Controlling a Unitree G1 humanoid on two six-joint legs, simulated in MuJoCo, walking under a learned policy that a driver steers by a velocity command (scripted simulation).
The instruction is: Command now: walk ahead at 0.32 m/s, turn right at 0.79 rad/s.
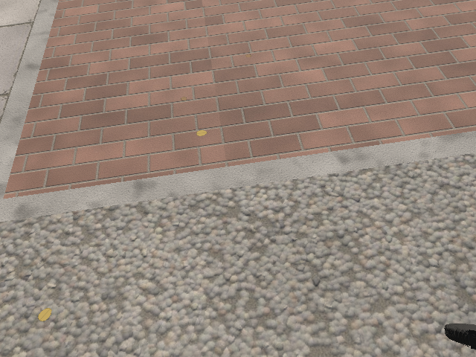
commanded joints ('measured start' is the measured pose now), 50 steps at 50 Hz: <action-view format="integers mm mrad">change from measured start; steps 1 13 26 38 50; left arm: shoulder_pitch -79 -163 -158 -316 -293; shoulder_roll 175 101 91 157 87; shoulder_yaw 51 15 17 63 32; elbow -89 -105 -101 -50 -22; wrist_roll -1 31 65 0 36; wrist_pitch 3 7 8 -21 -27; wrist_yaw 2 -6 12 -15 -10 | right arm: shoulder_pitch -71 65 150 129 80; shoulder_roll -34 -68 -127 -88 -176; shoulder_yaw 2 30 6 -1 -13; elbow -62 -3 1 -103 -159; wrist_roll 9 -25 29 15 -3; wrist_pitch -14 11 61 146 103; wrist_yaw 2 -27 -23 22 -59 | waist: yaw -12 -28 -5 -58 -32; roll -228 120 -192 -155 84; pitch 21 -11 -130 -69 -127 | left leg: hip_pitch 53 328 -212 100 335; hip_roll -42 258 45 82 216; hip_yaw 26 -190 14 183 -260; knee -153 -434 388 -79 -369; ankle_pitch -9 445 -373 35 467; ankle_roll -19 237 -28 17 264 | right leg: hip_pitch -37 -349 340 123 -357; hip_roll -117 -23 -435 -365 -27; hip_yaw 229 -61 111 -291 -136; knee -157 611 -37 10 600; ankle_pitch -263 -184 723 388 -105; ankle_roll -137 133 -219 -70 141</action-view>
